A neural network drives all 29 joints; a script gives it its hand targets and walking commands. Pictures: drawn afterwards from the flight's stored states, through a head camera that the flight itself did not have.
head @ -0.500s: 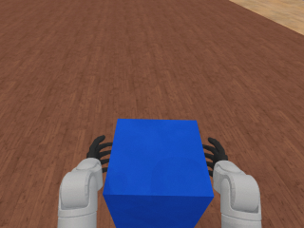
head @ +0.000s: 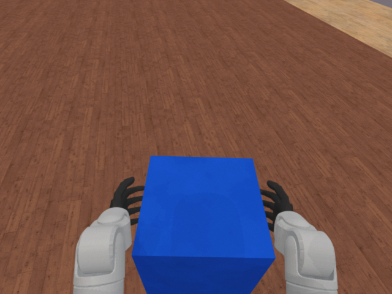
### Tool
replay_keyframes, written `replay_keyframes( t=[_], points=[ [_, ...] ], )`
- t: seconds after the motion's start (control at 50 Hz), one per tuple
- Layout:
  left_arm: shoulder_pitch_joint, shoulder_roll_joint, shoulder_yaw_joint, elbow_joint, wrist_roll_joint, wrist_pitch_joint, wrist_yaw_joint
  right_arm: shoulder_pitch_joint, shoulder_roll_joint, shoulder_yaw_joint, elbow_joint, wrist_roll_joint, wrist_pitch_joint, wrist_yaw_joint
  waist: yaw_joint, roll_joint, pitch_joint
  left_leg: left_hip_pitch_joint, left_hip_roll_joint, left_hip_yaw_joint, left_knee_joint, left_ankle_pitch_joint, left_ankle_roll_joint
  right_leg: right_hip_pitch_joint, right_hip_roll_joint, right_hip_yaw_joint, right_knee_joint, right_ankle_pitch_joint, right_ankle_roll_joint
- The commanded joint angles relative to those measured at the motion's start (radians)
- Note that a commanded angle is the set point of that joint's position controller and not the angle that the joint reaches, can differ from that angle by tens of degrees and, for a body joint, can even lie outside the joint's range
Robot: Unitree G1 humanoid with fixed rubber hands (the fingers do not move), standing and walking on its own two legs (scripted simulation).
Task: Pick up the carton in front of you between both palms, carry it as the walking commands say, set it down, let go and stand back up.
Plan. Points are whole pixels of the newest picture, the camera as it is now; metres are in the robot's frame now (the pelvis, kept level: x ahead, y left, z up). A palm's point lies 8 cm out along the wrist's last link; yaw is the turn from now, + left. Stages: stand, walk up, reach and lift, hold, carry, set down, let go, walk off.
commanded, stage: carry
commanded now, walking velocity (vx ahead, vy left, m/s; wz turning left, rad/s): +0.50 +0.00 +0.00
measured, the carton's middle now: (199, 231) +0.27 +0.00 +0.00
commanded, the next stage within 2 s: none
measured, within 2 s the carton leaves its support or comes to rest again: neither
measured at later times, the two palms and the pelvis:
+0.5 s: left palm (150, 108) +0.58 +0.13 +0.10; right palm (256, 109) +0.60 -0.17 +0.09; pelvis +0.32 -0.04 +0.00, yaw +3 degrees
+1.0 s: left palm (152, 73) +0.81 +0.15 +0.08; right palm (237, 76) +0.81 -0.15 +0.08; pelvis +0.55 -0.01 -0.01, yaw +1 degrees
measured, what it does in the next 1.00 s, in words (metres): walks ahead: right foot, then left foot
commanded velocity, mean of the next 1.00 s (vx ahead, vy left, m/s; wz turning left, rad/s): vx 0.20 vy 0.00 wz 0.00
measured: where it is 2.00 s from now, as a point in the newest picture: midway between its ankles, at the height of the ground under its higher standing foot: (192, 252)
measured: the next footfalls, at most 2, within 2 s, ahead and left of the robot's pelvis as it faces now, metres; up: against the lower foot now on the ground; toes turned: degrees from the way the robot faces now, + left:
right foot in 0.18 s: +0.30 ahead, -0.13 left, +0.00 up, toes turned -10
left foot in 0.64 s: +0.60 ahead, +0.09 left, +0.00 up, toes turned -10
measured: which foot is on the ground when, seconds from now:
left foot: down 0.00-0.20, up 0.22-0.62, down 0.64-1.00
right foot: up 0.00-0.16, down 0.18-0.66, up 0.68-0.86, down 0.88-1.00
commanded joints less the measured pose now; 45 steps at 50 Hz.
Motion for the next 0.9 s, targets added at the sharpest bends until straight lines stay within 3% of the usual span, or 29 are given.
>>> replay_keyframes(
  t=[0.0,0.1,0.14,0.16,0.18,0.2,0.22,0.26,0.3,0.36,0.4,0.48,0.52,0.56,0.6,0.62,0.64,0.66,0.68,0.72,0.74,0.8,0.84,0.88],
  points=[
    [-0.449,-0.921,-0.709,-0.085,-0.410,-0.004,-0.238,-0.479,0.888,0.709,-0.114,0.428,0.009,0.273,0.004,0.132,-0.140,0.170,0.228,-0.135,-0.117,0.147,0.083,-0.002,0.019,-0.049,-0.124,0.078,-0.003],
    [-0.456,-0.837,-0.683,-0.072,-0.416,0.043,-0.248,-0.458,0.820,0.681,-0.078,0.391,0.048,0.256,0.001,0.166,-0.074,0.198,0.214,-0.085,-0.018,0.281,0.053,0.107,0.047,-0.104,-0.244,0.066,-0.044],
    [-0.448,-0.822,-0.665,-0.040,-0.414,0.056,-0.253,-0.474,0.807,0.680,-0.065,0.386,0.061,0.253,0.023,0.113,-0.135,0.108,0.161,-0.003,0.228,0.414,0.009,0.381,0.112,-0.181,-0.297,-0.006,-0.058],
    [-0.436,-0.816,-0.654,-0.020,-0.412,0.059,-0.256,-0.487,0.790,0.678,-0.063,0.385,0.067,0.251,0.046,0.040,-0.209,-0.042,0.133,0.006,0.439,0.298,-0.025,0.597,0.020,-0.052,-0.298,-0.081,-0.068],
    [-0.447,-0.808,-0.634,0.012,-0.394,0.054,-0.258,-0.530,0.803,0.692,-0.082,0.397,0.080,0.249,0.051,-0.219,-0.306,-0.335,0.023,-0.008,0.767,0.083,-0.081,0.832,-0.248,0.418,-0.395,-0.234,-0.206],
    [-0.433,-0.839,-0.637,0.028,-0.400,0.049,-0.259,-0.548,0.814,0.698,-0.082,0.404,0.080,0.253,0.059,-0.323,-0.276,-0.555,-0.053,-0.099,0.923,-0.275,-0.076,0.883,-0.319,0.640,-0.511,-0.114,-0.265],
    [-0.467,-0.868,-0.644,-0.005,-0.417,0.045,-0.263,-0.566,0.859,0.703,-0.067,0.412,0.072,0.255,0.044,-0.236,-0.262,-0.600,0.014,-0.189,1.020,-0.280,-0.042,0.864,-0.306,0.528,-0.481,0.002,-0.252],
    [-0.515,-0.945,-0.667,-0.038,-0.440,0.029,-0.271,-0.576,0.918,0.710,-0.073,0.418,0.050,0.258,0.036,-0.050,-0.252,-0.562,0.092,-0.225,0.963,-0.163,-0.019,0.723,-0.253,0.350,-0.471,0.062,-0.185],
    [-0.545,-0.981,-0.683,-0.057,-0.454,0.014,-0.279,-0.578,0.952,0.724,-0.082,0.408,0.031,0.252,0.032,-0.079,-0.248,-0.493,0.101,-0.200,0.848,-0.066,-0.025,0.640,-0.209,0.215,-0.519,-0.006,-0.136],
    [-0.519,-0.963,-0.691,-0.079,-0.466,0.008,-0.285,-0.535,0.963,0.727,-0.094,0.388,0.015,0.237,0.034,-0.115,-0.215,-0.516,0.093,-0.151,0.704,0.004,-0.049,0.633,-0.184,0.130,-0.576,-0.044,-0.149],
    [-0.505,-0.937,-0.689,-0.098,-0.467,0.011,-0.286,-0.515,0.946,0.725,-0.111,0.379,0.016,0.228,0.034,-0.113,-0.187,-0.547,0.089,-0.124,0.583,0.052,-0.062,0.670,-0.170,0.089,-0.583,0.032,-0.159],
    [-0.445,-0.879,-0.670,-0.088,-0.442,0.028,-0.280,-0.463,0.898,0.715,-0.101,0.372,0.035,0.224,0.035,-0.133,-0.136,-0.472,0.028,-0.041,0.359,0.137,-0.055,0.688,-0.124,-0.046,-0.490,0.432,-0.123],
    [-0.419,-0.867,-0.660,-0.067,-0.421,0.035,-0.277,-0.463,0.882,0.715,-0.094,0.380,0.046,0.230,0.039,-0.154,-0.118,-0.414,-0.006,-0.012,0.280,0.218,-0.047,0.693,-0.108,-0.087,-0.450,0.563,-0.101],
    [-0.409,-0.864,-0.653,-0.051,-0.407,0.039,-0.275,-0.468,0.874,0.715,-0.084,0.391,0.053,0.239,0.038,-0.163,-0.115,-0.298,-0.026,0.016,0.202,0.296,-0.043,0.679,-0.090,-0.119,-0.367,0.561,-0.071],
    [-0.422,-0.860,-0.652,-0.041,-0.405,0.041,-0.274,-0.470,0.873,0.711,-0.071,0.389,0.055,0.248,0.016,-0.104,-0.148,-0.043,-0.042,0.045,0.049,0.444,-0.043,0.593,-0.045,-0.159,-0.178,0.539,-0.013],
    [-0.429,-0.855,-0.656,-0.033,-0.405,0.041,-0.275,-0.476,0.861,0.702,-0.065,0.387,0.057,0.252,0.009,-0.037,-0.199,0.125,0.081,-0.068,0.087,0.670,-0.044,0.486,-0.024,-0.137,-0.048,0.305,0.023],
    [-0.468,-0.865,-0.675,-0.042,-0.417,0.047,-0.274,-0.473,0.866,0.685,-0.037,0.374,0.055,0.257,0.002,0.152,-0.312,0.396,0.305,-0.297,0.231,1.147,0.073,0.290,0.027,-0.091,0.156,-0.099,0.050],
    [-0.457,-0.886,-0.688,-0.040,-0.421,0.048,-0.275,-0.434,0.879,0.672,0.001,0.374,0.045,0.260,0.002,0.244,-0.400,0.477,0.374,-0.436,0.204,1.162,0.189,0.168,0.090,-0.001,0.279,-0.436,0.049],
    [-0.462,-0.904,-0.695,-0.043,-0.421,0.037,-0.276,-0.427,0.909,0.676,-0.011,0.391,0.033,0.264,0.005,0.198,-0.387,0.398,0.369,-0.408,0.137,0.991,0.190,0.162,0.073,0.056,0.306,-0.479,0.036],
    [-0.510,-0.948,-0.709,-0.072,-0.429,0.011,-0.276,-0.464,0.979,0.691,-0.041,0.410,0.010,0.269,0.016,0.144,-0.350,0.252,0.310,-0.304,0.063,0.709,0.113,0.219,0.031,0.092,0.112,-0.465,0.004],
    [-0.531,-0.983,-0.719,-0.078,-0.438,0.002,-0.274,-0.489,0.996,0.692,-0.055,0.411,0.001,0.269,0.019,0.160,-0.324,0.191,0.275,-0.255,0.046,0.623,0.086,0.266,0.033,0.078,-0.019,-0.456,0.001],
    [-0.483,-0.999,-0.734,-0.089,-0.438,-0.020,-0.264,-0.458,1.007,0.698,-0.079,0.412,-0.016,0.270,0.015,0.155,-0.366,0.161,0.254,-0.207,0.039,0.414,0.083,0.354,0.063,0.025,-0.150,-0.311,-0.004],
    [-0.447,-0.994,-0.737,-0.096,-0.428,-0.026,-0.261,-0.438,0.991,0.703,-0.091,0.408,-0.021,0.271,0.020,0.127,-0.368,0.119,0.228,-0.150,0.078,0.389,0.067,0.418,0.046,-0.004,-0.282,-0.119,0.000],
    [-0.443,-0.973,-0.735,-0.110,-0.425,-0.023,-0.262,-0.441,0.963,0.709,-0.102,0.404,-0.020,0.272,0.021,0.103,-0.342,0.036,0.187,-0.112,0.108,0.268,0.025,0.492,-0.005,0.014,-0.353,0.046,0.008]
  ],
)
